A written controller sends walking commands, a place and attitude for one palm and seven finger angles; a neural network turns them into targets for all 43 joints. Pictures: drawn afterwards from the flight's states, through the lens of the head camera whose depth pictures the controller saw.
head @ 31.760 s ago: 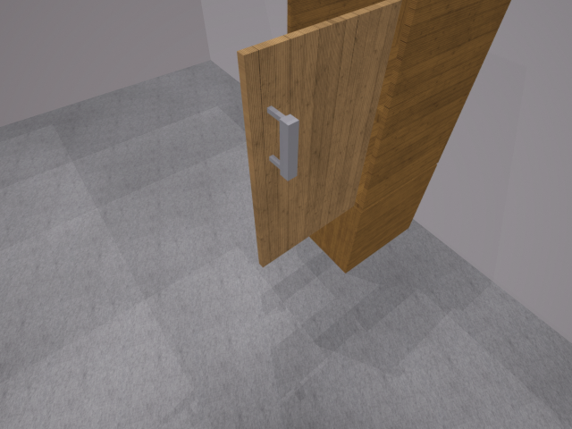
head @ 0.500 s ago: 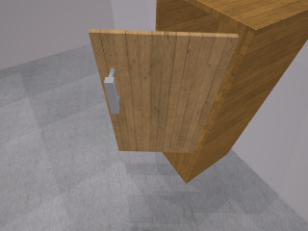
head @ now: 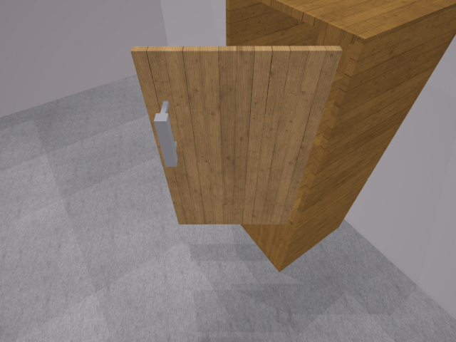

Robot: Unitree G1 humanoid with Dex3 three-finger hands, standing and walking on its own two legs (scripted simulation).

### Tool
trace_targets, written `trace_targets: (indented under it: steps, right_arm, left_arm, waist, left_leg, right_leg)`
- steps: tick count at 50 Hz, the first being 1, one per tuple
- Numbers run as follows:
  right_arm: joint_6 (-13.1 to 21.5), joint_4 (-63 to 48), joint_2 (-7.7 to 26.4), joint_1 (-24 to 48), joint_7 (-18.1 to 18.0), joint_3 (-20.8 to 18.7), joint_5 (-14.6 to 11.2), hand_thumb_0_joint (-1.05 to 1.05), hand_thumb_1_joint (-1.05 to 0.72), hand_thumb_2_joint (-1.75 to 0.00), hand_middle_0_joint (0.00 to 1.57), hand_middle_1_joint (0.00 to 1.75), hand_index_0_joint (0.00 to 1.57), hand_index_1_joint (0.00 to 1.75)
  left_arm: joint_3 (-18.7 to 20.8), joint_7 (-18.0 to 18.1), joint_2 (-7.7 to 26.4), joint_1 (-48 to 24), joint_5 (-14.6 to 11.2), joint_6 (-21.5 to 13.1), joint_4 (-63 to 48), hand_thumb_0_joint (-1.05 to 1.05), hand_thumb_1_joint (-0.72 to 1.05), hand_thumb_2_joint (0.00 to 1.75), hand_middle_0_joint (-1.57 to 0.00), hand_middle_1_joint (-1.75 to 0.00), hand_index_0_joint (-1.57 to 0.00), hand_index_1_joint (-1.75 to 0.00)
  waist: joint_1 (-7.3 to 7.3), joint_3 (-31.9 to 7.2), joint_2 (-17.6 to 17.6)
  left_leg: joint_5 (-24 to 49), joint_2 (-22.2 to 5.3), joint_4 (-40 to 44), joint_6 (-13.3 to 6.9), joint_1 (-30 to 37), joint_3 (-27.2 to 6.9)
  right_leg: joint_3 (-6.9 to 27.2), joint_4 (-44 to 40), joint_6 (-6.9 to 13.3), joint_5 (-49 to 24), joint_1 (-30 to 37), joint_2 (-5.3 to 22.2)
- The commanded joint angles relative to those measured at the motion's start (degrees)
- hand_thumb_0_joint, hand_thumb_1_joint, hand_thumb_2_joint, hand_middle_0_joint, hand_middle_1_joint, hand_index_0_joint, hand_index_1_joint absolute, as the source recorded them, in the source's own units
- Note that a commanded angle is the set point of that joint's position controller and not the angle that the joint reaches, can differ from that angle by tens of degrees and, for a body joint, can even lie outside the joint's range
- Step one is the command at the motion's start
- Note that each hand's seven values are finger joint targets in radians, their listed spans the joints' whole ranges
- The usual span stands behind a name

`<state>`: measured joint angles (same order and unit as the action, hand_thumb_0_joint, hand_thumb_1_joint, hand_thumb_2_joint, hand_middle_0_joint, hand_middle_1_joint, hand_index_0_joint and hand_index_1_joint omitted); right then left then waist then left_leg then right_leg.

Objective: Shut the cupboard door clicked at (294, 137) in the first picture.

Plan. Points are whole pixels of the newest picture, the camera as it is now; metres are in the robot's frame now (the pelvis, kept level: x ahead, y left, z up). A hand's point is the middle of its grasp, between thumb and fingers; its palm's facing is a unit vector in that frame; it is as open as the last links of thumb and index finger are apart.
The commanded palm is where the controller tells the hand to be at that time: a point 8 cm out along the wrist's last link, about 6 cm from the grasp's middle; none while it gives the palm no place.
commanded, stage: look again from close up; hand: left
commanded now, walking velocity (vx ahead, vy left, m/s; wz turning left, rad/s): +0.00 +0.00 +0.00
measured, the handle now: (168, 134) +0.49 +0.14 +0.09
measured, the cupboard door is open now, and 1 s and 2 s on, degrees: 55 55 55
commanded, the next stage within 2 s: raise the hand and make a fist in 0.28 s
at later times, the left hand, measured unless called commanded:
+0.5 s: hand (121, 336) +0.15 +0.20 -0.08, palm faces +0.22 -0.96 -0.19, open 7.3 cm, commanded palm +0.11 +0.24 -0.06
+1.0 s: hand (132, 318) +0.17 +0.16 -0.01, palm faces +0.00 -1.00 -0.06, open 5.2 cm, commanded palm +0.14 +0.23 +0.00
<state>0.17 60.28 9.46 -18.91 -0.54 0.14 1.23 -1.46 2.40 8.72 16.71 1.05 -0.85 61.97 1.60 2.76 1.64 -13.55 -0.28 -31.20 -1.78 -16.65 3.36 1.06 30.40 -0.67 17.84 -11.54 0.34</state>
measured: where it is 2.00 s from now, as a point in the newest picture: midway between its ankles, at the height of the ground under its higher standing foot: outside the picture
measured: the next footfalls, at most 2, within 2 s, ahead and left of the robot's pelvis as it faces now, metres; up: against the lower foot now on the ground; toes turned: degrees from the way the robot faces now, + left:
none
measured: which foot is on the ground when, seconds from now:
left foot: down 0.00-1.00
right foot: down 0.00-1.00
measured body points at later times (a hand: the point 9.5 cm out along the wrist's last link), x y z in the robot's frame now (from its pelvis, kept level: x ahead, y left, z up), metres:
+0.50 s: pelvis +0.01 -0.01 -0.01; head +0.02 +0.00 +0.44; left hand +0.14 +0.25 -0.06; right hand +0.10 -0.26 -0.12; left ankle +0.04 +0.10 -0.73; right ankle -0.01 -0.13 -0.73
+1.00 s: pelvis -0.02 -0.04 -0.09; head +0.03 -0.04 +0.36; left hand +0.16 +0.22 +0.00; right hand +0.20 -0.24 -0.16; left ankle +0.04 +0.10 -0.73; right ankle -0.02 -0.13 -0.73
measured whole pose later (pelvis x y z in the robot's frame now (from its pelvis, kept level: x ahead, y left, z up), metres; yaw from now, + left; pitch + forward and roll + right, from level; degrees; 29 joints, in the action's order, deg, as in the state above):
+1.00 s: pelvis -0.02 -0.04 -0.09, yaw +3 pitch +11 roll -2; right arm 14.8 32.4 12.0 -11.0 -4.7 0.7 -2.3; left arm 9.6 -21.1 14.7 23.9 -18.6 -22.0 -4.6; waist -3.4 -6.6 2.7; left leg -26.1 -2.6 -66.6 1.5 -51.9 -3.6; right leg -6.7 65.4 2.8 32.8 -44.1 -1.4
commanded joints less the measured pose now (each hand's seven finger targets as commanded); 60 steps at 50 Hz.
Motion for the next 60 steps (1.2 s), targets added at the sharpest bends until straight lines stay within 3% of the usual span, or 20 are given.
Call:
trace_targets:
  steps: [1,18,19,20,21,22,23,24,25,26,27,28,30,31,33,36,42,46,52,60]
  right_arm:
    - [1.09,-3.91,6.56,-0.05,-0.32,-1.32,-0.21,0.00,-0.90,-0.90,0.20,0.30,0.20,0.30]
    - [2.20,-2.10,9.86,6.03,-0.52,-1.66,-0.56,0.00,-0.90,-0.90,0.20,0.30,0.20,0.30]
    - [1.92,-5.16,9.19,8.04,-0.42,-1.57,-1.19,0.00,-0.90,-0.90,0.20,0.30,0.20,0.30]
    - [12.09,-20.37,19.59,2.19,-5.65,-4.29,-2.24,0.00,-0.90,-0.90,0.20,0.30,0.20,0.30]
    - [16.44,-20.99,11.66,7.35,-6.77,-1.29,-4.60,0.00,-0.90,-0.90,0.20,0.30,0.20,0.30]
    - [18.56,-22.33,9.68,9.05,-5.63,-1.46,-3.54,0.00,-0.90,-0.90,0.20,0.30,0.20,0.30]
    - [19.72,-21.11,9.77,6.50,-4.01,-2.19,-4.28,0.00,-0.90,-0.90,0.20,0.30,0.20,0.30]
    - [20.15,-23.34,10.73,7.18,-3.17,-3.59,-3.31,0.00,-0.90,-0.90,0.20,0.30,0.20,0.30]
    - [20.21,-24.36,11.22,8.46,-2.53,-4.37,-2.97,0.00,-0.90,-0.90,0.20,0.30,0.20,0.30]
    - [20.00,-25.62,10.78,9.60,-1.96,-4.53,-2.48,0.00,-0.90,-0.90,0.20,0.30,0.20,0.30]
    - [19.77,-26.93,10.69,10.00,-0.89,-5.00,-2.67,0.00,-0.90,-0.90,0.20,0.30,0.20,0.30]
    - [19.61,-27.81,10.49,10.66,0.00,-5.39,-1.95,0.00,-0.90,-0.90,0.20,0.30,0.20,0.30]
    - [19.33,-30.70,11.05,12.44,0.81,-6.24,-1.50,0.00,-0.90,-0.90,0.20,0.30,0.20,0.30]
    - [19.18,-32.95,11.33,13.12,0.85,-6.54,-1.85,0.00,-0.90,-0.90,0.20,0.30,0.20,0.30]
    - [18.10,-37.35,11.45,13.97,0.48,-6.14,-2.74,0.00,-0.90,-0.90,0.20,0.30,0.20,0.30]
    - [17.74,-40.64,10.50,12.89,-1.50,-5.46,-3.69,0.00,-0.90,-0.90,0.20,0.30,0.20,0.30]
    - [19.03,-36.89,10.65,8.36,-4.39,-3.76,-3.02,0.00,-0.90,-0.90,0.20,0.30,0.20,0.30]
    - [18.67,-36.27,10.74,8.60,-5.29,-3.35,-3.84,0.00,-0.90,-0.90,0.20,0.30,0.20,0.30]
    - [16.14,-38.33,9.00,10.09,-5.09,-3.00,-4.05,0.00,-0.90,-0.90,0.20,0.30,0.20,0.30]
    - [17.37,-38.35,10.05,7.85,-4.00,-2.75,-3.69,0.00,-0.90,-0.90,0.20,0.30,0.20,0.30]
  left_arm:
    - [1.52,0.14,6.36,2.99,-0.09,-0.56,-3.38,0.00,0.90,0.90,-0.20,-0.30,-0.20,-0.30]
    - [2.19,-0.32,10.65,1.22,0.00,-0.92,-3.53,0.00,0.90,0.90,-0.20,-0.30,-0.20,-0.30]
    - [1.96,1.90,7.99,5.69,0.52,-1.33,-2.12,0.00,0.90,0.90,-0.20,-0.30,-0.20,-0.30]
    - [28.63,2.60,44.04,-44.45,-7.14,-16.94,-97.88,0.00,0.90,0.90,-0.20,-0.30,-0.20,-0.30]
    - [5.05,2.29,12.62,-2.70,-8.09,-12.17,-77.67,0.00,0.90,0.90,-0.22,-0.32,-0.22,-0.32]
    - [1.67,2.24,1.31,13.14,-11.48,-4.48,-75.35,0.00,0.90,0.90,-0.24,-0.34,-0.24,-0.34]
    - [3.75,2.93,4.01,4.62,-10.17,-4.54,-70.97,0.00,0.90,0.90,-0.25,-0.36,-0.25,-0.36]
    - [4.76,1.70,2.29,4.96,-10.74,-6.81,-67.89,0.00,0.90,0.90,-0.27,-0.38,-0.27,-0.38]
    - [8.13,0.14,3.94,10.24,-11.38,-9.85,-60.93,0.00,0.90,0.90,-0.29,-0.40,-0.29,-0.40]
    - [10.13,-2.49,2.93,16.59,-12.58,-14.38,-55.16,0.00,0.90,0.90,-0.31,-0.42,-0.31,-0.42]
    - [11.08,-6.36,1.87,22.10,-13.50,-19.18,-51.08,0.00,0.90,0.90,-0.33,-0.44,-0.33,-0.44]
    - [11.18,-10.39,1.43,22.88,-14.67,-24.84,-50.92,0.00,0.90,0.90,-0.35,-0.46,-0.35,-0.46]
    - [13.45,-19.20,5.25,20.76,-16.12,-34.38,-51.68,0.00,0.90,0.90,-0.38,-0.50,-0.38,-0.50]
    - [16.83,-22.11,8.96,21.15,-16.55,-36.02,-52.28,0.00,0.90,0.90,-0.40,-0.52,-0.40,-0.52]
    - [19.17,-25.19,11.83,19.29,-19.22,-33.02,-58.41,0.00,0.90,0.90,-0.44,-0.56,-0.44,-0.56]
    - [20.97,-24.08,13.36,11.20,-22.68,-29.01,-72.25,0.00,0.90,0.90,-0.49,-0.62,-0.49,-0.62]
    - [12.60,-21.05,11.98,-1.87,-20.02,-32.01,-85.42,0.00,0.90,0.90,-0.60,-0.74,-0.60,-0.74]
    - [14.19,-23.81,13.59,2.93,-20.41,-26.22,-78.14,0.00,0.90,0.90,-0.68,-0.82,-0.68,-0.82]
    - [22.40,-21.42,16.34,10.10,-22.47,-16.70,-76.34,0.00,0.90,0.90,-0.79,-0.94,-0.79,-0.94]
    - [15.33,-19.06,11.66,9.15,-21.03,-21.21,-79.77,0.00,0.90,0.90,-0.93,-1.10,-0.93,-1.10]
  waist:
    - [-1.16,2.45,-3.27]
    - [-1.76,-1.63,-2.25]
    - [-2.76,-2.32,-4.02]
    - [5.88,-22.36,0.72]
    - [-0.84,-32.01,18.77]
    - [-2.49,-26.43,19.90]
    - [1.87,-12.58,8.94]
    - [1.45,-4.16,4.76]
    - [0.73,0.16,-3.34]
    - [-0.90,1.54,-10.18]
    - [-3.21,0.19,-9.37]
    - [-4.09,-4.70,-12.86]
    - [-4.84,-9.42,-11.44]
    - [-5.90,-12.57,-9.13]
    - [-7.27,-17.75,-0.72]
    - [-5.63,-22.73,2.02]
    - [1.27,-18.32,0.66]
    - [-0.26,-18.10,-0.34]
    - [-5.08,-21.14,-3.68]
    - [-2.70,-16.94,-1.63]
  left_leg:
    - [-7.44,-5.08,9.62,-0.61,-0.40,-8.16]
    - [5.97,-5.50,8.93,-0.81,6.48,-5.67]
    - [13.47,-7.37,-1.40,0.91,6.12,-4.08]
    - [18.49,-3.72,-1.47,-0.17,22.66,-6.63]
    - [27.29,-4.00,-0.55,0.91,26.84,-7.00]
    - [31.80,-4.14,3.23,4.04,20.29,-7.05]
    - [20.84,-3.60,2.56,3.86,9.87,-8.34]
    - [8.75,-2.03,0.88,3.32,2.23,-8.08]
    - [0.27,-0.80,-2.16,2.71,-5.78,-7.21]
    - [-2.24,-0.04,-5.78,2.49,-11.57,-6.69]
    - [0.05,0.48,-8.95,3.13,-14.23,-5.75]
    - [1.10,0.62,-13.63,3.44,-17.06,-4.89]
    - [-0.98,1.33,-20.85,3.28,-23.54,-3.74]
    - [-2.02,1.63,-22.90,2.77,-25.44,-3.18]
    - [-3.22,2.27,-24.11,1.88,-25.56,-2.00]
    - [-5.64,1.82,-26.78,0.96,-24.88,-2.42]
    - [-5.16,-0.61,-30.57,-0.74,-24.53,-5.61]
    - [-7.23,-0.51,-28.83,-0.46,-26.53,-5.54]
    - [-2.05,0.20,-24.29,0.09,-23.85,-5.68]
    - [-1.58,-0.01,-18.75,0.12,-18.09,-5.84]
  right_leg:
    - [4.59,-6.00,3.43,5.02,-6.43,3.15]
    - [5.50,-7.31,2.62,-8.31,-2.88,4.65]
    - [7.13,-8.65,1.51,-20.65,-2.52,7.05]
    - [-1.25,4.28,1.80,-21.20,-2.63,1.56]
    - [-5.25,9.79,1.59,-8.92,-8.82,-0.89]
    - [-6.78,9.76,1.85,-4.40,-8.43,-1.02]
    - [-6.08,7.64,1.08,-1.95,-14.44,-0.74]
    - [-6.86,4.49,1.36,-1.83,-17.05,-0.83]
    - [-7.54,3.65,1.58,-0.37,-20.11,-0.84]
    - [-8.12,5.76,1.67,2.23,-23.45,-1.19]
    - [-8.06,9.23,2.43,0.95,-24.10,-1.26]
    - [-7.67,14.18,2.53,-0.29,-26.46,-1.19]
    - [-4.52,20.39,2.63,-0.36,-29.88,-0.47]
    - [-2.69,21.89,2.79,1.26,-29.85,-0.24]
    - [0.31,21.97,2.79,3.71,-27.79,0.23]
    - [4.50,18.57,1.13,9.50,-27.96,0.65]
    - [3.39,20.10,0.71,5.40,-34.45,-1.21]
    - [4.39,16.84,0.41,10.28,-31.32,-0.45]
    - [4.64,15.01,-1.32,1.10,-20.83,0.97]
    - [-1.53,15.74,0.67,-0.19,-24.24,-1.00]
